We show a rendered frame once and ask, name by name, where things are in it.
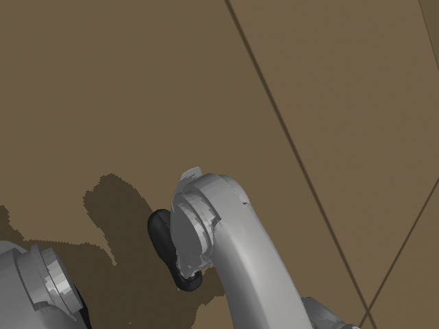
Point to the right robot foot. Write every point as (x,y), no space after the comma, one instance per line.
(158,226)

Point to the left robot foot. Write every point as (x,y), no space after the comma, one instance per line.
(84,312)

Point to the right robot hand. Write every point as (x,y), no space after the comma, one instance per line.
(320,316)

